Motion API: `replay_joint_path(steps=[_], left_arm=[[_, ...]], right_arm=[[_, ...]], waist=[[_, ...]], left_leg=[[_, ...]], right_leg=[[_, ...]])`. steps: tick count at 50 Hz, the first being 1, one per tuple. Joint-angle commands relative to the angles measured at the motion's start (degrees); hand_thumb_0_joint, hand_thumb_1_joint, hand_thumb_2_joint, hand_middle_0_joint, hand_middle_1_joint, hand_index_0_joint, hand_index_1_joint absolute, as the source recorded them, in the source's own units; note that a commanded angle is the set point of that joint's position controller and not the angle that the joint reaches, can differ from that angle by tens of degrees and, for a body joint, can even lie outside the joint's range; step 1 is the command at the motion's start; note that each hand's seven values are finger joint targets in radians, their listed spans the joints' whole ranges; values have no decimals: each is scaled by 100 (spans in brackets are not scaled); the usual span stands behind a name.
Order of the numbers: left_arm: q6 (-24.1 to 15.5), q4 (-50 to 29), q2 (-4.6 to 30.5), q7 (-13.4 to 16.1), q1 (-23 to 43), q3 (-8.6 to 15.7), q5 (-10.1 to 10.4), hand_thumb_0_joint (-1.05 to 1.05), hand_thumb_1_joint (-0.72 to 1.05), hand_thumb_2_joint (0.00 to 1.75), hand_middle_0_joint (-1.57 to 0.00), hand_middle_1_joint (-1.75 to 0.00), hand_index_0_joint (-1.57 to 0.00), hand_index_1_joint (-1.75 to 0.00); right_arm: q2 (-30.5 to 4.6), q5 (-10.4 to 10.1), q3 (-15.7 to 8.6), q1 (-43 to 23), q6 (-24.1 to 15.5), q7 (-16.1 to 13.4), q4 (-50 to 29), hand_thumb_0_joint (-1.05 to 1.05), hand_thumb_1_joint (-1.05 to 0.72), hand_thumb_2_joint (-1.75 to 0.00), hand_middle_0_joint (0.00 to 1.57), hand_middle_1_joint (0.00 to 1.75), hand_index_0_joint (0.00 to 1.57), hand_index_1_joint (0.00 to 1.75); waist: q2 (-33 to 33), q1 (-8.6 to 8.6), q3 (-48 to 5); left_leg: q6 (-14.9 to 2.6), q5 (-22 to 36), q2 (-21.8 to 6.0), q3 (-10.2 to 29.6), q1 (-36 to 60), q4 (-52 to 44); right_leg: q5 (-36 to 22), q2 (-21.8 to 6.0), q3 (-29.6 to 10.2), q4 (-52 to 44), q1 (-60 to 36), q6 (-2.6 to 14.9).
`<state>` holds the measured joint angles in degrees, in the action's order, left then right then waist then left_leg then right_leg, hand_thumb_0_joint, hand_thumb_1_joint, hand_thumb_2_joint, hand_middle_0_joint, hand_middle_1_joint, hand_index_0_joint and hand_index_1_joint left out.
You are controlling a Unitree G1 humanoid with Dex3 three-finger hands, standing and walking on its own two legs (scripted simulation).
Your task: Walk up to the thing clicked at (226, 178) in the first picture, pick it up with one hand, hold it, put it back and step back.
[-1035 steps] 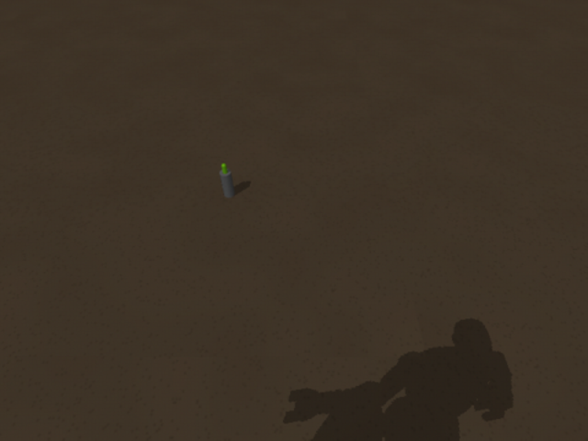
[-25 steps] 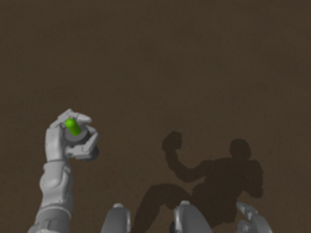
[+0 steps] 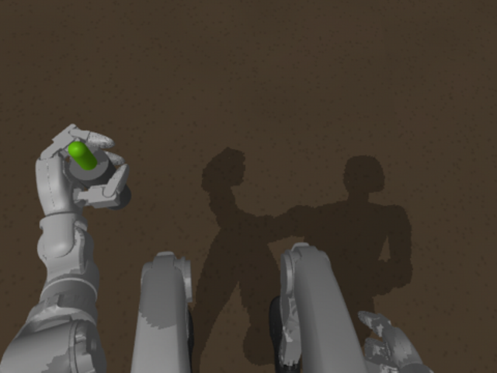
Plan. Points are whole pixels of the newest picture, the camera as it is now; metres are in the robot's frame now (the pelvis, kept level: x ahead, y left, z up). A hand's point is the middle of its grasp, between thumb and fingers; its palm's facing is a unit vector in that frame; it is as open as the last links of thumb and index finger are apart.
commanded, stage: crouch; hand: left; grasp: from the side
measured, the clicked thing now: (99, 175) +0.43 +0.22 -0.05
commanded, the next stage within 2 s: lower in 0.90 s
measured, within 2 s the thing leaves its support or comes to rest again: neither
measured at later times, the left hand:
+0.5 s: hand (121, 186) +0.45 +0.22 -0.17, palm faces +0.17 -0.99 -0.02, open 7.1 cm
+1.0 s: hand (127, 192) +0.46 +0.23 -0.24, palm faces +0.14 -0.99 -0.02, open 7.2 cm
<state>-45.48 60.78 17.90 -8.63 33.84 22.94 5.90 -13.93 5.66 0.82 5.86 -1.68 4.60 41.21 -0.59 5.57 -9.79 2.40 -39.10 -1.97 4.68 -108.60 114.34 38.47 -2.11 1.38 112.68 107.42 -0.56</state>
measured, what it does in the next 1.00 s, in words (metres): lowers itself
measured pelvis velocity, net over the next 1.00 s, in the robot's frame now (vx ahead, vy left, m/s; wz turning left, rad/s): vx -0.02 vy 0.01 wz -0.11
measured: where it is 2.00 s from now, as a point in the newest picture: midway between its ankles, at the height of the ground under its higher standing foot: (233, 360)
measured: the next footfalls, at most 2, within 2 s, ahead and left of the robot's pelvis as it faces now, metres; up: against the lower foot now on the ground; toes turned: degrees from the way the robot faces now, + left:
none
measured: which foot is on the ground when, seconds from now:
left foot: down 0.00-1.00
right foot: down 0.00-1.00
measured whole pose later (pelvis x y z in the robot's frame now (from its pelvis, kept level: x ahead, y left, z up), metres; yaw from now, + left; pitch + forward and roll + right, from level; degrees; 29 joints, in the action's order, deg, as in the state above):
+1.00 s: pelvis -0.02 +0.01 -0.15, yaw -7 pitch +25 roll -9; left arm -47.0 65.0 31.9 -8.6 39.0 30.1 3.7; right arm -18.7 11.6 10.3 1.0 1.5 7.8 39.2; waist -5.1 11.7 4.3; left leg 2.7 -39.8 -0.1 12.8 -130.2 144.6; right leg 36.9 -0.1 5.3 137.3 125.7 -2.7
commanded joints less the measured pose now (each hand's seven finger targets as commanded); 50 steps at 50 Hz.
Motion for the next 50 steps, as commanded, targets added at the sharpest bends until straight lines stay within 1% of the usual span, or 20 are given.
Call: replay_joint_path(steps=[1, 2, 3, 4, 7, 11, 13, 14, 17, 18, 19, 20, 24, 26, 28, 32, 34, 40, 48, 50], left_arm=[[-607, -1017, 1383, 46, 2177, 346, 25, 0, 41, 131, -128, -140, -128, -140], [-608, -982, 1452, 35, 2148, 379, -4, 0, 41, 131, -128, -139, -128, -140], [-590, -841, 1674, 36, 2043, 583, -32, 0, 41, 130, -127, -138, -127, -139], [-594, -896, 1669, 20, 2282, 510, -49, 0, 39, 130, -128, -138, -128, -139], [-589, -909, 1689, 24, 2608, 579, -32, 0, 38, 130, -128, -138, -128, -139], [-516, -651, 1893, -18, 2404, 732, -107, 0, 38, 127, -126, -136, -126, -136], [-488, -539, 1766, -67, 2475, 600, -136, 0, 42, 127, -126, -136, -127, -136], [-486, -577, 1798, -72, 2550, 668, -108, 0, 42, 128, -127, -136, -127, -137], [-485, -504, 1999, -89, 2486, 754, -95, 0, 42, 126, -126, -136, -126, -136], [-477, -595, 2219, -85, 2516, 844, -118, 0, 43, 127, -125, -136, -126, -136], [-474, -591, 2123, -100, 2589, 740, -128, 0, 42, 127, -126, -136, -127, -137], [-492, -751, 2259, -72, 2648, 866, -113, 0, 43, 126, -125, -135, -126, -135], [-462, -483, 2278, -85, 2565, 825, -155, 0, 46, 128, -125, -136, -126, -136], [-464, -416, 2377, -59, 2462, 921, -137, 0, 46, 128, -126, -137, -127, -137], [-503, -660, 2536, -62, 2576, 950, -159, 0, 46, 128, -126, -137, -127, -137], [-475, -486, 2318, -122, 2299, 831, -145, 0, 49, 129, -127, -139, -128, -138], [-502, -598, 2500, -88, 2333, 912, -128, 0, 47, 129, -127, -138, -128, -138], [-552, -698, 2631, -64, 2296, 862, -149, 0, 47, 129, -128, -139, -129, -139], [-641, -666, 2536, 41, 2163, 777, -101, 0, 46, 128, -128, -138, -129, -138], [-670, -726, 2658, 85, 2173, 827, -113, 0, 46, 128, -129, -139, -130, -139]], right_arm=[[-1132, 74, -327, 729, -67, -55, -222, 0, -91, -91, 20, 30, 20, 30], [-1160, 87, -322, 753, -60, -44, -209, 0, -91, -91, 20, 30, 20, 30], [-1190, 91, -312, 715, -53, -35, -164, 0, -91, -91, 20, 30, 20, 30], [-1194, 98, -294, 718, -35, -29, -181, 0, -91, -91, 20, 30, 20, 30], [-1230, 119, -273, 702, -3, -12, -129, 0, -91, -91, 20, 30, 20, 30], [-1320, 158, -224, 700, 45, 2, -141, 0, -91, -91, 20, 30, 20, 30], [-1354, 185, -192, 654, 72, 20, -108, 0, -91, -91, 20, 30, 20, 30], [-1405, 193, -187, 671, 74, 26, -144, 0, -91, -91, 20, 30, 20, 30], [-1474, 220, -95, 662, 115, 44, -95, 0, -91, -91, 20, 30, 20, 30], [-1510, 225, -85, 652, 125, 40, -109, 0, -90, -91, 20, 30, 20, 30], [-1500, 253, -59, 659, 138, 41, -130, 0, -90, -91, 20, 30, 20, 30], [-1541, 256, -43, 611, 148, 45, -204, 0, -90, -91, 20, 30, 20, 30], [-1614, 313, 74, 592, 177, 64, -174, 0, -90, -91, 20, 30, 20, 30], [-1644, 334, 119, 530, 197, 75, -202, 0, -90, -91, 20, 30, 20, 30], [-1727, 371, 152, 454, 219, 90, -296, 0, -90, -90, 20, 30, 20, 30], [-1836, 422, 220, 427, 219, 127, -300, 0, -90, -90, 20, 30, 20, 30], [-1862, 456, 276, 432, 240, 146, -295, 0, -90, -91, 20, 30, 20, 30], [-1948, 529, 353, 370, 282, 177, -323, 0, -90, -91, 20, 30, 20, 30], [-2038, 619, 502, 231, 329, 218, -382, 0, -91, -91, 20, 30, 20, 30], [-2096, 648, 531, 229, 348, 218, -383, 0, -91, -91, 20, 30, 20, 30]], waist=[[643, 112, -3641], [624, 115, -3715], [585, 18, -3675], [706, 96, -3638], [836, 197, -3504], [742, 196, -3492], [941, 280, -3238], [874, 336, -3232], [932, 325, -3120], [977, 267, -3168], [970, 364, -3207], [979, 342, -3278], [1042, 460, -2851], [1001, 432, -2687], [1211, 460, -2802], [1242, 585, -2623], [1248, 574, -2645], [1334, 641, -2551], [1474, 772, -2464], [1571, 762, -2426]], left_leg=[[-282, 888, 169, -342, 1797, -768], [-285, 890, 179, -358, 1658, -676], [-286, 896, 171, -378, 1591, -583], [-284, 832, 170, -379, 1485, -502], [-289, 522, 169, -405, 1259, -288], [-308, 633, 176, -396, 881, 51], [-285, 457, 162, -358, 859, 105], [-290, 379, 155, -311, 793, 173], [-275, 367, 150, -275, 671, 348], [-271, 423, 142, -275, 640, 416], [-287, 442, 144, -285, 541, 538], [-274, 474, 137, -253, 532, 573], [-275, 407, 129, -188, 267, 741], [-283, 189, 124, -172, 112, 792], [-258, 286, 111, -130, 233, 865], [-237, 420, 98, -28, 285, 984], [-229, 464, 91, 1, 184, 1060], [-226, 482, 85, 53, 110, 1230], [-194, 748, 71, 163, 288, 1398], [-164, 811, 61, 206, 381, 1368]], right_leg=[[-956, 213, 50, -940, -1780, 211], [-970, 216, 52, -850, -1805, 205], [-942, 220, 77, -723, -1691, 207], [-910, 229, 104, -614, -1537, 217], [-712, 242, 204, -376, -1184, 215], [-852, 257, 295, -29, -1068, 190], [-701, 272, 385, 122, -735, 208], [-661, 281, 439, 168, -673, 203], [-660, 293, 517, 383, -541, 196], [-691, 313, 512, 452, -530, 205], [-758, 314, 499, 465, -603, 185], [-785, 318, 524, 551, -592, 192], [-772, 333, 603, 689, -397, 176], [-585, 353, 653, 710, -318, 167], [-686, 362, 694, 823, -297, 176], [-859, 364, 797, 977, -123, 179], [-900, 378, 820, 1048, -225, 178], [-949, 415, 873, 1131, -229, 173], [-1228, 411, 947, 1278, -205, 170], [-1256, 409, 989, 1316, -201, 178]])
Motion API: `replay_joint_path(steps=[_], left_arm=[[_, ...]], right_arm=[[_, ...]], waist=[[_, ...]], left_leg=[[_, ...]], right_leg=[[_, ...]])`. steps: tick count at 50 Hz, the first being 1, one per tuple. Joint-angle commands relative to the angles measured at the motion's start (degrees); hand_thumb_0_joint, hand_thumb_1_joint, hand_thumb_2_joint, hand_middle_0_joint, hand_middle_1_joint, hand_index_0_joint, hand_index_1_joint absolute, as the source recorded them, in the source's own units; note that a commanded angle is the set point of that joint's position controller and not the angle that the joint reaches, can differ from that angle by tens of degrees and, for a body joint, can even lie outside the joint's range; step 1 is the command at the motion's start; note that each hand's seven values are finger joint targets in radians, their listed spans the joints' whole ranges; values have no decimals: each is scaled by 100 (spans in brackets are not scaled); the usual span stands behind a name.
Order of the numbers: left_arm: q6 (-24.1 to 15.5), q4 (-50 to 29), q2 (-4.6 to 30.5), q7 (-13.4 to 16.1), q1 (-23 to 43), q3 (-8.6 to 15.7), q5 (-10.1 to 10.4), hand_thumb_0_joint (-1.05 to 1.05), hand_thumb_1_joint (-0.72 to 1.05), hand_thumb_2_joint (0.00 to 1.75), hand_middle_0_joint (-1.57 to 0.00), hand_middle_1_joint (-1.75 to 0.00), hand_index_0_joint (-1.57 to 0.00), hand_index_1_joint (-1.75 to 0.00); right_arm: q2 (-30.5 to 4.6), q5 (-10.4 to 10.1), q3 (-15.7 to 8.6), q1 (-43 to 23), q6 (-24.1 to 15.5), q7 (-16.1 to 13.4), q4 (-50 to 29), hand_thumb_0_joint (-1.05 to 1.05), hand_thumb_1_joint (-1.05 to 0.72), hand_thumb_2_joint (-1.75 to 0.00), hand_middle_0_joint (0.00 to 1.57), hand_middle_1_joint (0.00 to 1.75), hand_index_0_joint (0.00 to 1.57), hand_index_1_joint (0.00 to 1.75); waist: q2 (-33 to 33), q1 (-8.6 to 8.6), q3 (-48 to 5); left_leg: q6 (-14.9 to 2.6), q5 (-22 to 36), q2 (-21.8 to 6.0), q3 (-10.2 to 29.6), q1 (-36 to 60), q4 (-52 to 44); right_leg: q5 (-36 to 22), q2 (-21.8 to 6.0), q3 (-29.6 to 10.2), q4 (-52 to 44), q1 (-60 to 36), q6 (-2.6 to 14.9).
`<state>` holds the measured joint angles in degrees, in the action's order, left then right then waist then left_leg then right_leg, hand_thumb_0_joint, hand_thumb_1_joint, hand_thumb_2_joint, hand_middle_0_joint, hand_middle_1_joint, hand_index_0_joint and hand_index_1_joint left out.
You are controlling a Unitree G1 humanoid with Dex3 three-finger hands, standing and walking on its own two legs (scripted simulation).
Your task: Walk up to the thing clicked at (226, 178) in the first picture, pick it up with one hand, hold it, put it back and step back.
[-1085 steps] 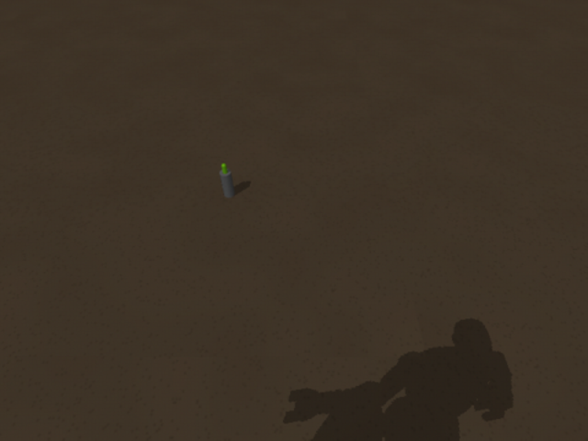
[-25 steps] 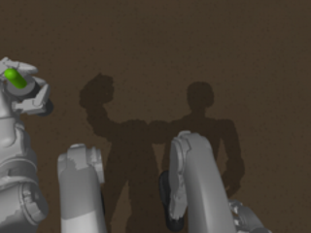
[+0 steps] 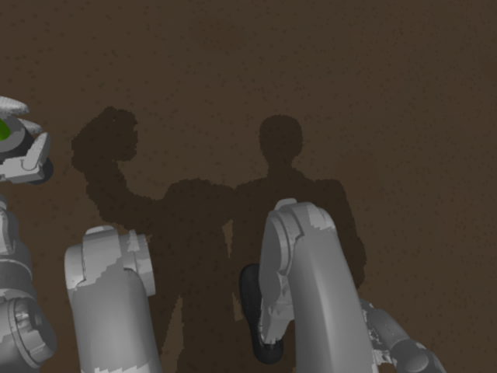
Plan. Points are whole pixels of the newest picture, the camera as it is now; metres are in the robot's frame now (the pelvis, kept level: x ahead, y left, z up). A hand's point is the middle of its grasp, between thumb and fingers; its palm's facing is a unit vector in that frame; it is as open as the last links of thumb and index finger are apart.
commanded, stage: lower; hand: left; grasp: from the side
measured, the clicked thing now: (13, 147) +0.45 +0.28 -0.10
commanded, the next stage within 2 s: loosen in 1.44 s
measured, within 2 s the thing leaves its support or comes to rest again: rests again in 1.32 s
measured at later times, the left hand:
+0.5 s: hand (36, 152) +0.46 +0.27 -0.15, palm faces +0.29 -0.96 -0.01, open 7.2 cm
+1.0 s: hand (43, 157) +0.46 +0.26 -0.17, palm faces +0.30 -0.95 -0.02, open 7.2 cm
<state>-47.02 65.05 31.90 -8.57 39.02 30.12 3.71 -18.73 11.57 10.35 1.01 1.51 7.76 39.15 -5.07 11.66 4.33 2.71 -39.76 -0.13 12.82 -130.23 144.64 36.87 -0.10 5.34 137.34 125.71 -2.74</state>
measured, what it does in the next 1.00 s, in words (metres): stands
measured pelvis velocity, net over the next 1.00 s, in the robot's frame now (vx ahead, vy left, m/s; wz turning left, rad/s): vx -0.01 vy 0.01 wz -0.09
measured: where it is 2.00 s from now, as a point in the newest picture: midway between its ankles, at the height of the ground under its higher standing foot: (202, 350)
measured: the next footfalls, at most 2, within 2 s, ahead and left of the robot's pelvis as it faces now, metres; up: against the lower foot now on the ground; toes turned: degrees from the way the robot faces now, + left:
none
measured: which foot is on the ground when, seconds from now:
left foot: down 0.00-1.00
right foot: down 0.00-1.00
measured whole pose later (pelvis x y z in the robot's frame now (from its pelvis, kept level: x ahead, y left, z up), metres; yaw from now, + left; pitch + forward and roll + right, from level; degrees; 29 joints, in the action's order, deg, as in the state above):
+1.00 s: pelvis -0.01 +0.01 -0.02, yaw -5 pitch +15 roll -16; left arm -59.7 82.3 46.9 -0.7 40.4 32.3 2.3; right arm -21.4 19.4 26.0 -7.5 2.3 8.5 33.3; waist -13.3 16.6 16.3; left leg 2.1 -40.3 0.0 20.3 -127.9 151.6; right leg 34.4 2.6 10.8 138.0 120.6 -4.2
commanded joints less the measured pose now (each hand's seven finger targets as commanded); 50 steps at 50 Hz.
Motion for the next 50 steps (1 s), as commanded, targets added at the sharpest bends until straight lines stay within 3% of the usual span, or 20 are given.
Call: replay_joint_path(steps=[1, 4, 5, 8, 9, 11, 12, 14, 16, 17, 19, 27, 31, 36, 37, 40, 46, 48, 50], left_arm=[[-506, -1050, 1283, 86, 1568, 88, 74, 0, 41, 126, -131, -142, -133, -141], [-541, -667, 1187, 163, 1491, 49, 87, 0, 40, 129, -133, -145, -134, -144], [-587, -623, 1350, 209, 1570, 163, 107, 0, 38, 128, -133, -145, -135, -144], [-720, -381, 1458, 225, 1611, 118, 85, 0, 39, 127, -132, -143, -133, -142], [-786, -390, 1588, 227, 1557, 210, 59, 0, 41, 126, -131, -142, -133, -141], [-900, -310, 1655, 242, 1720, 179, 67, 0, 42, 126, -131, -142, -133, -141], [-958, -306, 1825, 261, 1639, 336, 84, 0, 40, 126, -131, -143, -133, -142], [-1040, -200, 1886, 276, 1728, 305, 69, 0, 38, 125, -131, -141, -132, -140], [-1128, -142, 2100, 313, 1675, 407, 48, 0, 39, 123, -130, -140, -132, -139], [-1179, -83, 1983, 306, 1710, 314, 46, 0, 41, 124, -129, -139, -130, -138], [-1241, 4, 2138, 350, 1640, 427, 58, 0, 39, 123, -128, -139, -130, -138], [-1424, 326, 2240, 453, 1565, 309, 16, 0, 40, 125, -127, -139, -129, -138], [-1501, 431, 2389, 564, 1466, 427, 47, 0, 36, 125, -127, -139, -129, -138], [-1599, 476, 2479, 626, 1450, 342, -4, 0, 40, 127, -127, -140, -129, -139], [-1624, 519, 2627, 644, 1492, 397, -8, 0, 40, 125, -126, -138, -127, -137], [-1634, 677, 2520, 699, 1396, 318, -36, 0, 40, 128, -127, -141, -129, -140], [-1723, 758, 2670, 799, 1487, 266, -98, 0, 39, 127, -127, -140, -129, -139], [-1762, 822, 2676, 841, 1571, 242, -95, 0, 41, 128, -129, -141, -131, -140], [-1804, 826, 2724, 852, 1576, 245, -61, 0, 40, 128, -129, -141, -130, -140]], right_arm=[[-1605, 60, -413, 652, 36, -91, -192, 0, -92, -91, 20, 30, 20, 30], [-1643, 95, -290, 632, 44, -68, -221, 0, -92, -91, 20, 30, 20, 30], [-1662, 101, -244, 574, 54, -68, -243, 0, -92, -91, 20, 30, 20, 30], [-1742, 170, -119, 428, 72, -48, -326, 0, -92, -91, 20, 30, 20, 30], [-1751, 193, -78, 368, 69, -51, -334, 0, -91, -90, 20, 30, 20, 30], [-1786, 247, 5, 281, 62, -49, -370, 0, -91, -90, 20, 30, 20, 30], [-1808, 275, 49, 297, 66, -47, -381, 0, -91, -90, 20, 30, 20, 30], [-1863, 319, 114, 154, 57, -45, -420, 0, -91, -90, 20, 30, 20, 30], [-1909, 382, 200, 152, 62, -49, -395, 0, -92, -91, 20, 30, 20, 30], [-1911, 415, 241, 105, 58, -56, -399, 0, -92, -91, 20, 30, 20, 30], [-1969, 466, 312, 93, 69, -54, -439, 0, -92, -91, 20, 30, 20, 30], [-2112, 596, 519, -126, 90, -48, -483, 0, -92, -90, 20, 30, 20, 30], [-2129, 650, 638, -170, 102, -46, -520, 0, -92, -91, 20, 30, 20, 30], [-2151, 724, 758, -222, 121, -52, -519, 0, -91, -90, 20, 30, 20, 30], [-2176, 731, 777, -270, 136, -61, -522, 0, -91, -90, 20, 30, 20, 30], [-2202, 757, 829, -343, 152, -60, -574, 0, -91, -90, 20, 30, 20, 30], [-2243, 804, 907, -519, 157, -48, -636, 0, -91, -90, 20, 30, 20, 30], [-2280, 822, 946, -513, 159, -47, -657, 0, -90, -90, 20, 30, 20, 30], [-2267, 835, 973, -554, 148, -41, -674, 0, -90, -90, 20, 30, 20, 30]], waist=[[2027, 130, -3788], [1757, 333, -3462], [1692, 300, -3404], [1757, 421, -3271], [1759, 381, -3284], [1823, 468, -3231], [1863, 437, -3323], [1981, 508, -3118], [2091, 507, -3153], [2099, 567, -3151], [2136, 592, -3153], [2231, 763, -2720], [2148, 773, -2789], [2230, 859, -2747], [2235, 836, -2690], [2237, 902, -2480], [2297, 953, -2315], [2254, 1048, -2217], [2243, 1003, -2220]], left_leg=[[-201, 808, -123, -620, 2492, -1639], [-237, 781, -124, -567, 2183, -1522], [-245, 673, -127, -551, 2103, -1491], [-233, 598, -149, -475, 2183, -1479], [-228, 651, -163, -455, 2257, -1458], [-229, 574, -176, -445, 2242, -1414], [-219, 653, -183, -435, 2298, -1390], [-203, 501, -203, -387, 2308, -1413], [-180, 613, -216, -368, 2379, -1364], [-170, 723, -226, -339, 2475, -1328], [-164, 769, -233, -310, 2483, -1287], [-130, 785, -273, -144, 2493, -1261], [-142, 849, -282, -106, 2485, -1170], [-124, 1008, -312, -25, 2598, -1132], [-137, 917, -310, -35, 2485, -1110], [-105, 858, -329, 40, 2522, -1188], [-101, 708, -350, 111, 2539, -1192], [-104, 666, -358, 157, 2504, -1205], [-123, 586, -356, 131, 2485, -1164]], right_leg=[[-1034, 222, 590, -1144, -1961, 401], [-1074, 236, 635, -1156, -2075, 370], [-968, 249, 650, -1148, -2043, 370], [-905, 259, 730, -1108, -2016, 362], [-941, 267, 741, -1087, -2023, 361], [-901, 276, 758, -1081, -2055, 352], [-965, 297, 761, -1073, -2185, 348], [-837, 299, 819, -1031, -2002, 359], [-953, 311, 845, -992, -2150, 357], [-1060, 307, 860, -967, -2127, 351], [-1125, 317, 889, -963, -2221, 340], [-1185, 325, 1052, -877, -2138, 323], [-1280, 357, 1077, -882, -2353, 297], [-1434, 389, 1121, -867, -2424, 285], [-1376, 403, 1128, -874, -2421, 282], [-1310, 407, 1225, -853, -2320, 285], [-1210, 438, 1289, -832, -2201, 287], [-1187, 435, 1322, -846, -2200, 274], [-1141, 460, 1300, -892, -2250, 270]])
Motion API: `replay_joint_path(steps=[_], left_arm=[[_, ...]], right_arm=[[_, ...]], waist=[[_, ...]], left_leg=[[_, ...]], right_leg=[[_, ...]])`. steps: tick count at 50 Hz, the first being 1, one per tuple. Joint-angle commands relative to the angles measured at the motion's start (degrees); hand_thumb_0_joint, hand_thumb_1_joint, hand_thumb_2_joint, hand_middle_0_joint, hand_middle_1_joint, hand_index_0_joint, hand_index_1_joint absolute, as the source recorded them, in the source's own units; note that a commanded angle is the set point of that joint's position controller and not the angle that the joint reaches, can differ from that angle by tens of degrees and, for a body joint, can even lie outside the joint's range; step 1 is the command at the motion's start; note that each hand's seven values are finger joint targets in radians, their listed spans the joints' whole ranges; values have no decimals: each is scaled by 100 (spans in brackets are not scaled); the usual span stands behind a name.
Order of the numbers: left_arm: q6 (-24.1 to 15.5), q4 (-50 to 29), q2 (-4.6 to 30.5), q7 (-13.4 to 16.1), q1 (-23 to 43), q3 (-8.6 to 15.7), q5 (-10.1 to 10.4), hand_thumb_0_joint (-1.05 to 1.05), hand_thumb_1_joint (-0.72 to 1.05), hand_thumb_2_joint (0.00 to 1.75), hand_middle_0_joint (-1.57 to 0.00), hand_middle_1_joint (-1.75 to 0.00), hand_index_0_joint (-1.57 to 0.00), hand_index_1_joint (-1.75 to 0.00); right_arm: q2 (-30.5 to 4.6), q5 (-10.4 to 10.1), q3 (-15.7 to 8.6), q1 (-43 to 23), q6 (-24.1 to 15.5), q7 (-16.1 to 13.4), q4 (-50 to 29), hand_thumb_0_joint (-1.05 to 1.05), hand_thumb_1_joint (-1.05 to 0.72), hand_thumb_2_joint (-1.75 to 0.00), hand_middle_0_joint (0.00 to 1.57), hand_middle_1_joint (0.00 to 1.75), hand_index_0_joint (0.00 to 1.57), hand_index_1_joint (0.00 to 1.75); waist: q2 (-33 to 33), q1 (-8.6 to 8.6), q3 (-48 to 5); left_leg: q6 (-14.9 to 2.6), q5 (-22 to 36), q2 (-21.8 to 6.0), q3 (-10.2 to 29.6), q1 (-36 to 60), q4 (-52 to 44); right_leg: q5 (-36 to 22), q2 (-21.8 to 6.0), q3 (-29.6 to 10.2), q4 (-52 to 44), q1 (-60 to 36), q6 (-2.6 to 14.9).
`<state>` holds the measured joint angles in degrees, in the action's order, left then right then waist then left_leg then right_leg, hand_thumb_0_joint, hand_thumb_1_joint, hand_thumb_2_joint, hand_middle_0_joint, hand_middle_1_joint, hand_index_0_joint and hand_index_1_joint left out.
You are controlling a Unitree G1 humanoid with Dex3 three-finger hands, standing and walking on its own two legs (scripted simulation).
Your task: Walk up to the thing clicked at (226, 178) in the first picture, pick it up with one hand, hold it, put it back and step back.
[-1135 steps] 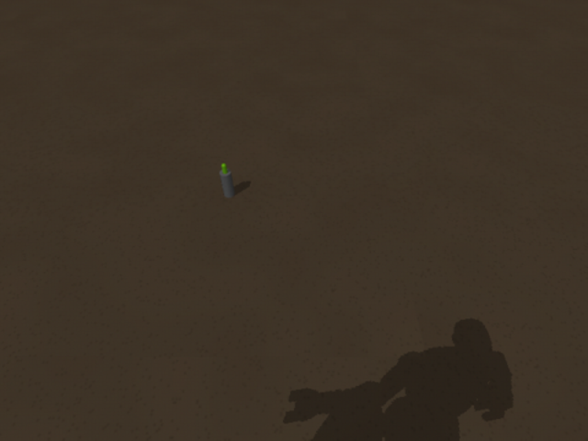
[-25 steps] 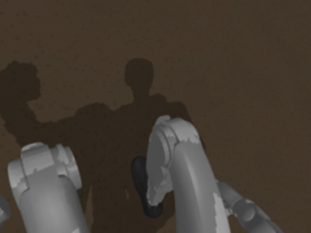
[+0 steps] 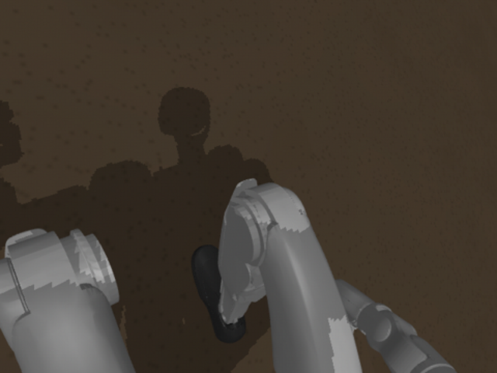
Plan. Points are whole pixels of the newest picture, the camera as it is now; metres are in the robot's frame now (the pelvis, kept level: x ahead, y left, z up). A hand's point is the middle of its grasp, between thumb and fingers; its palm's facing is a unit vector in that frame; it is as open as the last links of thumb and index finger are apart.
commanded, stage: lower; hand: left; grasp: from the side
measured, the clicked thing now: out of the picture +0.44 +0.30 -0.17
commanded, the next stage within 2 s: loosen in 0.44 s
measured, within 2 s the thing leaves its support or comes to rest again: rests again in 0.32 s
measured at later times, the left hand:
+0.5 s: hand out of the picture +0.45 +0.29 -0.17, palm faces +0.39 -0.92 -0.01, open 7.2 cm
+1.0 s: hand out of the picture +0.45 +0.29 -0.17, palm faces +0.39 -0.92 +0.01, open 10.7 cm
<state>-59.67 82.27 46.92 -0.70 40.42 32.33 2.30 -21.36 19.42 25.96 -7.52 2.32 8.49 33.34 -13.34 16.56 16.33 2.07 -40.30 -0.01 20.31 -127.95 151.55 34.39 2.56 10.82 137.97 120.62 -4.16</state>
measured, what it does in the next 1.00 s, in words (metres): stands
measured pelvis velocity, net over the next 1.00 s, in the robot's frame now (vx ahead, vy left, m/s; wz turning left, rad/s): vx -0.01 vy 0.01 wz -0.04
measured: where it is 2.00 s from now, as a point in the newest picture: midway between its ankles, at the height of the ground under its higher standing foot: (162, 346)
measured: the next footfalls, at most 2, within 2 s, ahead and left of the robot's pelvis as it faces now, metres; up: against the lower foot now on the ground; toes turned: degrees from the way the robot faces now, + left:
none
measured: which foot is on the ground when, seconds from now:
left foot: down 0.00-1.00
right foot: down 0.00-1.00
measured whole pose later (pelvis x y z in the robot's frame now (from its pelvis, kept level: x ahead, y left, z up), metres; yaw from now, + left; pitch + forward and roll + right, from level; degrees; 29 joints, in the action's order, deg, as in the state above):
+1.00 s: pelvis -0.01 +0.01 +0.00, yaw -2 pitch +12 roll -18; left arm -63.5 85.1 50.3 1.0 40.9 30.9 3.2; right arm -21.7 21.2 29.6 -10.2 2.5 8.3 31.0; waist -16.0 16.5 18.4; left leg 1.0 -41.0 -0.7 22.8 -126.8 152.8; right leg 33.6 3.8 12.9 136.4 118.3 -4.5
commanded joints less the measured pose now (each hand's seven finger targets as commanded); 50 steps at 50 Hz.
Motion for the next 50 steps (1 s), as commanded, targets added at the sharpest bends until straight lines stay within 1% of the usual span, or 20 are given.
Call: replay_joint_path(steps=[1, 6, 7, 9, 11, 16, 21, 24, 27, 28, 30, 33, 36, 37, 38, 41, 45, 46, 47, 50], left_arm=[[-552, -814, 1184, 70, 1408, 19, 91, 0, 42, 128, -129, -141, -131, -140], [-599, -695, 1279, 128, 1417, -31, 55, 0, 41, 129, -131, -142, -133, -141], [-620, -715, 1266, 133, 1288, 40, 70, 0, 42, 129, -130, -142, -132, -141], [-654, -644, 1285, 142, 1355, -35, 37, 0, 45, 129, -129, -140, -130, -139], [-663, -669, 1309, 152, 1287, -33, 22, 0, 45, 129, -129, -141, -131, -140], [-700, -654, 1414, 194, 1325, 6, 55, 0, 43, 130, -130, -141, -131, -140], [-737, -617, 1359, 228, 1302, -52, 25, 0, 48, 131, -130, -141, -131, -141], [-753, -600, 1475, 239, 1247, -36, -1, 0, 44, 129, -129, -140, -130, -139], [-770, -567, 1366, 236, 1271, -106, 23, 0, 44, 129, -130, -139, -131, -139], [-776, -575, 1342, 228, 1304, -140, 26, 0, 42, 121, -135, -135, -136, -135], [-807, -601, 1437, 234, 1314, -51, 61, 0, 29, 105, -124, -119, -126, -119], [-847, -573, 1308, 208, 1277, -70, 130, 0, 21, 81, -112, -104, -114, -101], [-875, -603, 1339, 193, 1302, -101, 98, 0, 7, 69, -105, -93, -107, -91], [-875, -675, 1434, 196, 1355, -78, 85, 0, 2, 64, -102, -89, -104, -87], [-869, -614, 1294, 179, 1295, -135, 100, 0, -5, 63, -94, -81, -96, -79], [-840, -560, 1345, 187, 1303, -109, 101, 0, -16, 47, -73, -61, -73, -61], [-787, -500, 1207, 183, 1275, -195, 111, 0, -26, 40, -62, -51, -62, -51], [-758, -433, 1230, 178, 1147, -132, 115, 0, -27, 38, -61, -49, -61, -49], [-774, -495, 1247, 180, 1243, -191, 105, 0, -29, 36, -58, -46, -58, -47], [-764, -501, 1304, 176, 1298, -142, 140, 0, -35, 29, -49, -37, -48, -38]], right_arm=[[-2011, 64, -558, 322, 70, -123, -90, 0, -90, -90, 20, 30, 20, 30], [-2028, 80, -492, 209, 61, -119, -137, 0, -90, -90, 20, 30, 20, 30], [-2033, 93, -493, 262, 66, -124, -145, 0, -90, -90, 20, 30, 20, 30], [-2059, 101, -474, 165, 66, -128, -160, 0, -89, -90, 20, 30, 20, 30], [-2057, 112, -450, 160, 73, -129, -152, 0, -89, -90, 20, 30, 20, 30], [-2052, 134, -386, 150, 69, -131, -168, 0, -90, -90, 20, 30, 20, 30], [-2061, 171, -366, 136, 61, -134, -182, 0, -89, -90, 20, 30, 20, 30], [-2071, 173, -332, 100, 76, -139, -202, 0, -89, -90, 20, 30, 20, 30], [-2100, 190, -356, 51, 60, -135, -217, 0, -89, -90, 20, 30, 20, 30], [-2115, 190, -358, 78, 58, -135, -210, 0, -91, -90, 20, 30, 20, 30], [-2142, 189, -344, 69, 51, -132, -204, 0, -91, -89, 20, 30, 20, 30], [-2146, 189, -344, 24, 56, -123, -219, 0, -91, -89, 20, 30, 20, 30], [-2139, 216, -322, 52, 61, -128, -192, 0, -92, -89, 20, 30, 20, 30], [-2139, 213, -324, 45, 60, -138, -199, 0, -92, -89, 20, 30, 20, 30], [-2136, 225, -323, 24, 71, -136, -217, 0, -91, -90, 20, 30, 20, 30], [-2139, 217, -317, 4, 78, -142, -207, 0, -92, -90, 20, 30, 20, 30], [-2126, 213, -308, -11, 108, -139, -256, 0, -92, -90, 20, 30, 20, 30], [-2130, 204, -325, -24, 111, -145, -250, 0, -92, -90, 20, 30, 20, 30], [-2129, 212, -307, -16, 111, -138, -280, 0, -92, -90, 20, 30, 20, 30], [-2098, 194, -314, -47, 98, -143, -295, 0, -92, -90, 20, 30, 20, 30]], waist=[[3010, 569, -3457], [2993, 572, -3268], [3000, 551, -3422], [3073, 602, -3202], [3123, 556, -3229], [3047, 591, -3314], [3062, 637, -3219], [3076, 603, -3158], [3072, 643, -3076], [3070, 671, -3055], [3156, 649, -3107], [3101, 658, -3025], [3158, 696, -3110], [3176, 649, -3140], [3205, 696, -3124], [3138, 668, -2976], [3082, 690, -2926], [3014, 639, -2969], [3030, 677, -3008], [2867, 650, -2937]], left_leg=[[-65, 691, -367, -593, 2268, -1826], [-73, 580, -382, -557, 2158, -1840], [-52, 738, -394, -538, 2328, -1837], [-40, 654, -406, -494, 2285, -1889], [-18, 770, -424, -467, 2366, -1893], [-54, 804, -421, -486, 2305, -1799], [-47, 781, -449, -440, 2361, -1817], [-47, 795, -455, -413, 2324, -1831], [-43, 626, -459, -413, 2309, -1850], [-41, 646, -463, -388, 2340, -1858], [-12, 698, -477, -336, 2444, -1888], [4, 696, -485, -284, 2428, -1910], [12, 916, -484, -287, 2513, -1874], [-1, 915, -476, -321, 2505, -1833], [11, 1014, -482, -316, 2558, -1835], [-9, 834, -475, -323, 2410, -1854], [-20, 749, -473, -308, 2376, -1904], [-18, 765, -481, -295, 2394, -1903], [-21, 759, -480, -302, 2386, -1886], [-79, 514, -460, -365, 2165, -1829]], right_leg=[[-952, 200, 781, -953, -1798, 394], [-869, 225, 812, -963, -1731, 400], [-988, 231, 819, -954, -1846, 397], [-911, 222, 870, -921, -1691, 402], [-999, 228, 869, -895, -1726, 410], [-1058, 272, 864, -956, -1876, 391], [-1038, 284, 888, -976, -1859, 392], [-1033, 299, 923, -951, -1842, 403], [-915, 301, 938, -965, -1766, 403], [-938, 297, 942, -959, -1767, 397], [-976, 301, 979, -928, -1756, 398], [-980, 293, 1005, -903, -1715, 387], [-1145, 297, 1000, -897, -1837, 383], [-1154, 308, 969, -910, -1820, 390], [-1228, 296, 984, -904, -1861, 382], [-1086, 301, 980, -942, -1791, 393], [-1005, 307, 999, -977, -1779, 386], [-1019, 309, 1001, -972, -1775, 383], [-1005, 311, 999, -967, -1793, 384], [-840, 325, 959, -1042, -1766, 384]])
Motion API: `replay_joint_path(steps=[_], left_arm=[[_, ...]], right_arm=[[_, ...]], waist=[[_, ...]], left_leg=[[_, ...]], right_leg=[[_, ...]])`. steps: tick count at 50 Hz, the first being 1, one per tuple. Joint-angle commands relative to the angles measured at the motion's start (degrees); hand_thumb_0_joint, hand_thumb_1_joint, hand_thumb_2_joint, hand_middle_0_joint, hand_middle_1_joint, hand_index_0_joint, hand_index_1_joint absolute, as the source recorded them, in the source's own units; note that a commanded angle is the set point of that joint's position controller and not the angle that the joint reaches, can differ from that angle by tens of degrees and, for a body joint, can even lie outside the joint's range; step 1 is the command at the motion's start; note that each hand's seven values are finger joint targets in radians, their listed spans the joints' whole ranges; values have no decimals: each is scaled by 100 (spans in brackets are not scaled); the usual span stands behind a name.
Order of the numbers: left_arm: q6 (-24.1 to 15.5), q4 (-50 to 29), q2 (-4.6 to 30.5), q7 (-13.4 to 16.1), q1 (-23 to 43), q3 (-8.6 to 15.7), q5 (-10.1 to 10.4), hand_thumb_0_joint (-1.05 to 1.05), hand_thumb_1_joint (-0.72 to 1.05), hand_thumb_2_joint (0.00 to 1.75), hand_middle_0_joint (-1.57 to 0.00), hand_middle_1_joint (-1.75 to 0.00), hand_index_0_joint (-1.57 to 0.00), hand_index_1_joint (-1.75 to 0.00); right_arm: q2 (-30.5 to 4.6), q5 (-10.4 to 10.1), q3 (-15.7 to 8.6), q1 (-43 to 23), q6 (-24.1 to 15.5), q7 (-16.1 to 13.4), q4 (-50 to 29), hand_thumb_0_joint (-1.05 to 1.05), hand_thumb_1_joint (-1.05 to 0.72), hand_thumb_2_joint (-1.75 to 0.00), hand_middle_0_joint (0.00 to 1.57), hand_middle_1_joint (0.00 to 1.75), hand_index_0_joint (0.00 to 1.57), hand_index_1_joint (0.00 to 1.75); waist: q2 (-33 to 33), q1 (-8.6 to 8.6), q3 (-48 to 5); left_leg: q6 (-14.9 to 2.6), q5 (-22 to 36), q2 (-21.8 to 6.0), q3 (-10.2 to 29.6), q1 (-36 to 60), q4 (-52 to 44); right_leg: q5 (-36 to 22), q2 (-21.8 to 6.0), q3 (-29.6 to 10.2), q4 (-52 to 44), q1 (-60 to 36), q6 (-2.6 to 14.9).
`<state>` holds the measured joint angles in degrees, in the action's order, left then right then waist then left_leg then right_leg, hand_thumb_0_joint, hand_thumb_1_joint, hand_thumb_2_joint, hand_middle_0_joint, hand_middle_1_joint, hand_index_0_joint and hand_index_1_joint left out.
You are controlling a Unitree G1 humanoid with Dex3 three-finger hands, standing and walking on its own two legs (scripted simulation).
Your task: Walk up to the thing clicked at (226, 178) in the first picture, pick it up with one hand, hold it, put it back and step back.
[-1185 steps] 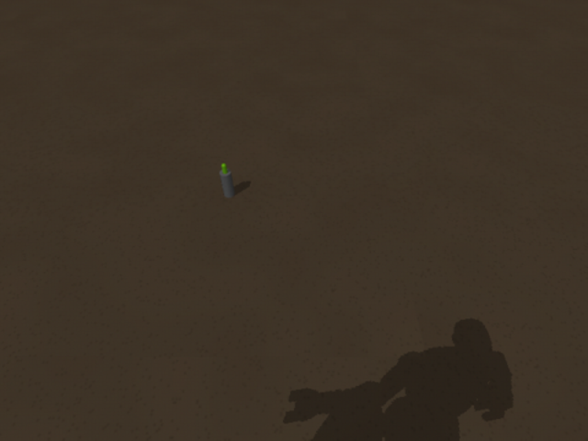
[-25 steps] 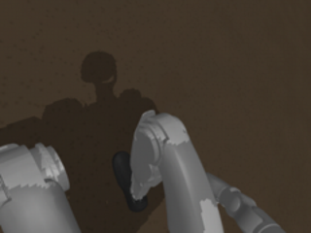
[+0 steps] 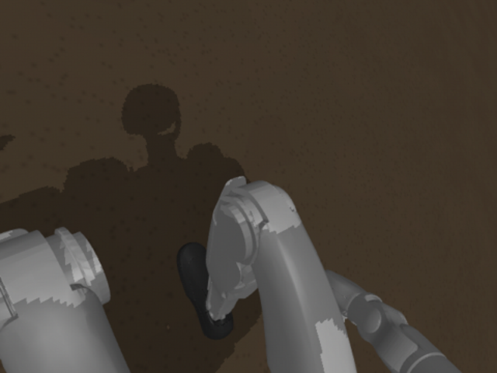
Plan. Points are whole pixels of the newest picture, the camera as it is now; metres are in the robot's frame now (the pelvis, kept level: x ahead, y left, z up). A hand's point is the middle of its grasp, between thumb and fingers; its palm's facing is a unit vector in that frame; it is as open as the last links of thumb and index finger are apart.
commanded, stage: open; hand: left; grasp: from the side
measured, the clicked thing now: out of the picture +0.44 +0.31 -0.19
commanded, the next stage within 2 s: withdraw in 0.04 s
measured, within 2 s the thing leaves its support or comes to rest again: neither
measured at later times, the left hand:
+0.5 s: hand out of the picture +0.44 +0.35 -0.12, palm faces +0.45 -0.89 -0.01, open 17.3 cm
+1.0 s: hand out of the picture +0.32 +0.42 +0.01, palm faces +0.38 -0.80 -0.46, open 17.5 cm
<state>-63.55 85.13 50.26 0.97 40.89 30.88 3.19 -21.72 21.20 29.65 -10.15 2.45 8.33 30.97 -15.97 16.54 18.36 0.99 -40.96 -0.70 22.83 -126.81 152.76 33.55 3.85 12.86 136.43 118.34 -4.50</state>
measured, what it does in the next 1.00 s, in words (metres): rises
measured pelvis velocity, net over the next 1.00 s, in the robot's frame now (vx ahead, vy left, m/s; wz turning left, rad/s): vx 0.01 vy -0.01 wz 0.16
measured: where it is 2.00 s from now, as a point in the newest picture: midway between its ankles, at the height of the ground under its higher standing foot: (150, 348)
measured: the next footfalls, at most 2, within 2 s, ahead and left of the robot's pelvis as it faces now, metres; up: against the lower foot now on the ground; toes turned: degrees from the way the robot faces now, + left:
none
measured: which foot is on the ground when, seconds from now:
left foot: down 0.00-1.00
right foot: down 0.00-1.00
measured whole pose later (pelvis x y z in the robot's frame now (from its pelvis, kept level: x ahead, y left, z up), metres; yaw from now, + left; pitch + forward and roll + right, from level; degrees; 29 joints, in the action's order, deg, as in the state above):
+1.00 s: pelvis +0.01 -0.01 +0.08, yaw +9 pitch +30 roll -9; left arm -17.6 45.2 38.9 -3.7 22.8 26.0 -4.5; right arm -15.7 1.4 3.2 4.1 8.4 4.8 34.8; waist -0.9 4.3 -5.5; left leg -0.5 -38.3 -1.7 7.7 -124.8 132.1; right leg 36.3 -1.0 2.9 125.9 120.3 -2.2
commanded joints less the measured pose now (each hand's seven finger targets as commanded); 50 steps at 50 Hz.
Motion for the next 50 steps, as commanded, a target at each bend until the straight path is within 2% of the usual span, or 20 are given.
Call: replay_joint_path(steps=[1, 11, 15, 18, 21, 23, 24, 26, 29, 30, 31, 32, 33, 34, 37, 38, 40, 45, 48, 50], left_arm=[[-377, -779, 912, -6, 1205, 3, 67, 0, -35, 28, -47, -35, -46, -36], [-412, -878, 946, -4, 1216, 36, 103, 0, -49, 13, -13, -9, -13, -10], [-346, -1326, 1368, -37, 1234, 219, -9, 0, -55, 8, -7, -4, -7, -4], [-172, -2061, 1724, -96, 1165, 612, -6, 0, -58, 6, -6, -2, -6, -3], [186, -2524, 1363, -372, 894, 515, 114, 0, -61, 5, -7, -3, -6, -3], [532, -2647, 1119, -606, 694, 290, 123, 0, -61, 4, -7, -2, -7, -3], [688, -2585, 713, -754, 632, -50, 170, 0, -59, 4, -7, -3, -7, -3], [1000, -2311, 271, -971, 335, -269, 318, 0, -61, 3, -6, -3, -6, -2], [1204, -3022, 690, -1104, 960, 68, 543, 0, -61, 3, -3, -4, -5, -2], [1258, -3183, 639, -1157, 1004, 11, 536, 0, -61, 3, -2, -4, -4, -2], [1382, -2807, 214, -1233, 713, -214, 545, 0, -53, 7, -5, -1, -4, -2], [1728, -3038, 1569, -965, 554, 360, -354, 0, -57, 8, -8, -7, -7, -8], [1902, -3348, 1135, -933, 884, 128, -289, 0, -58, 8, -8, -7, -7, -8], [2035, -3471, 867, -902, 996, -30, -319, 0, -58, 9, -8, -8, -7, -9], [2607, -3709, 993, -739, 634, 141, -516, 0, -61, 9, -10, -8, -8, -10], [2740, -4000, 1369, -674, 705, 332, -601, 0, -53, 10, -6, -7, -6, -7], [3112, -3998, 1225, -604, 131, 389, -691, 0, -61, 2, -5, -5, -4, -5], [4055, -4573, 145, -495, -717, -182, -733, 0, -56, 6, -5, -6, -5, -6], [4567, -5163, -342, -386, -1038, -602, -706, 0, -57, 5, -5, -6, -5, -6], [4868, -5769, -367, -275, -1306, -682, -704, 0, -57, 4, -5, -5, -5, -5]], right_arm=[[-2052, 28, -675, 267, 86, -128, -38, 0, -92, -90, 20, 30, 20, 30], [-2057, 15, -664, 258, 68, -147, -88, 0, -90, -90, 20, 30, 20, 30], [-2049, -19, -700, 385, 155, -157, 26, 0, -90, -90, 20, 30, 20, 30], [-2076, -80, -896, 449, 174, -166, -70, 0, -91, -90, 20, 30, 20, 30], [-2017, -215, -1122, 588, 193, -178, -116, 0, -91, -90, 20, 30, 20, 30], [-1959, -352, -1273, 692, 208, -219, -102, 0, -91, -90, 20, 30, 20, 30], [-1893, -424, -1308, 824, 222, -218, 44, 0, -91, -90, 20, 30, 20, 30], [-1820, -591, -1388, 919, 213, -226, 140, 0, -90, -90, 20, 30, 20, 30], [-1772, -793, -1505, 1084, 181, -261, 110, 0, -88, -89, 20, 30, 20, 30], [-1728, -834, -1584, 1085, 162, -264, 124, 0, -87, -89, 20, 30, 20, 30], [-1685, -860, -1626, 1119, 150, -262, 114, 0, -84, -90, 20, 30, 20, 30], [-1511, -1072, -2021, 1227, 212, -301, 158, 0, -92, -92, 20, 30, 20, 30], [-1450, -1134, -2063, 1312, 251, -297, 98, 0, -96, -93, 20, 30, 20, 30], [-1420, -1203, -2148, 1367, 285, -280, 78, 0, -96, -92, 20, 30, 20, 30], [-1275, -1410, -2406, 1605, 350, -312, 118, 0, -100, -93, 20, 30, 20, 30], [-1274, -1458, -2487, 1685, 382, -324, 141, 0, -92, -90, 20, 30, 20, 30], [-1186, -1572, -2669, 1855, 483, -356, 212, 0, -90, -90, 20, 30, 20, 30], [-918, -1890, -3114, 1902, 532, -438, 22, 0, -90, -90, 20, 30, 20, 30], [-831, -2045, -3296, 1928, 517, -498, -142, 0, -90, -90, 20, 30, 20, 30], [-812, -2134, -3401, 1977, 506, -568, -222, 0, -90, -90, 20, 30, 20, 30]], waist=[[3135, 674, -3263], [3263, 599, -3285], [3705, 453, -3378], [4092, 188, -3937], [4221, 84, -4235], [4203, 34, -4182], [4133, 122, -3980], [3630, 107, -3622], [3407, -34, -3907], [3463, -128, -4006], [3300, -53, -4027], [3930, -699, -4697], [4180, -527, -4936], [4247, -526, -5000], [4275, -767, -5261], [4255, -835, -5294], [4160, -1019, -5491], [3421, -1118, -5549], [2853, -1064, -5702], [2754, -1193, -5948]], left_leg=[[41, 709, -393, -610, 2143, -1939], [66, 838, -402, -599, 2268, -1972], [126, 859, -429, -600, 2433, -2138], [170, 1132, -431, -687, 2832, -2207], [167, 1253, -397, -796, 2862, -2350], [153, 1198, -381, -852, 2778, -2455], [139, 1047, -367, -861, 2606, -2507], [66, 647, -342, -834, 2236, -2567], [-32, 315, -279, -908, 1983, -2556], [-33, 260, -274, -928, 2055, -2589], [-29, 279, -278, -917, 2126, -2603], [7, 697, -268, -1124, 2787, -2916], [42, 780, -297, -1091, 2978, -3047], [48, 666, -291, -1120, 2994, -3165], [21, 804, -239, -1324, 3108, -3334], [-14, 685, -211, -1394, 2986, -3395], [-3, 1015, -191, -1496, 3222, -3486], [-122, 417, -124, -1613, 3065, -4072], [-207, 99, -101, -1660, 3113, -4418], [-209, 122, -105, -1652, 3454, -4716]], right_leg=[[-859, 210, 767, -882, -1642, 413], [-938, 208, 778, -854, -1643, 427], [-886, 175, 748, -805, -1604, 459], [-1032, 137, 628, -752, -1656, 492], [-1105, 113, 530, -813, -1645, 525], [-1042, 92, 475, -857, -1384, 552], [-936, 71, 466, -869, -1265, 555], [-656, 49, 456, -966, -1002, 546], [-451, 24, 364, -1067, -1087, 537], [-393, 6, 325, -1045, -952, 556], [-380, -5, 317, -1071, -902, 564], [-471, -58, 164, -1141, -834, 615], [-493, -61, 143, -1128, -756, 628], [-424, -84, 107, -1116, -635, 647], [-451, -111, -51, -1291, -657, 675], [-341, -124, -111, -1345, -669, 688], [-473, -152, -222, -1430, -714, 690], [-42, -200, -422, -2011, -722, 705], [183, -219, -552, -2547, -1136, 667], [174, -237, -630, -2834, -1403, 653]])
